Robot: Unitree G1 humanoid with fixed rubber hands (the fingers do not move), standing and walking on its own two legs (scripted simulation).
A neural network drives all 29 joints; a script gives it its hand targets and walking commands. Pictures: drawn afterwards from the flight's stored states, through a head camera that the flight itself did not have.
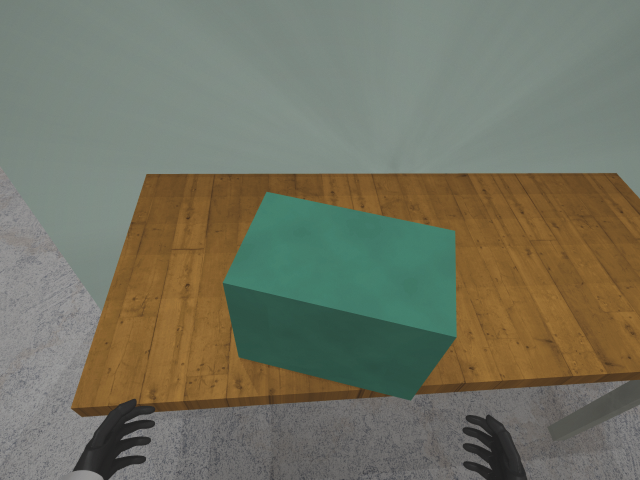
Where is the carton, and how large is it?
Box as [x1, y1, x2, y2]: [223, 192, 456, 400]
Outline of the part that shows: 266,192 223,281 223,286 239,357 410,400 456,337 454,231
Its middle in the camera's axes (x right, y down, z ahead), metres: +0.03 +0.09 +0.58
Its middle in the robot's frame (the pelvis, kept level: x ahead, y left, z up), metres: +0.37 -0.01 -0.02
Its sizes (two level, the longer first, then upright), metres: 0.277 0.168 0.210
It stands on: a table, 0.64 m high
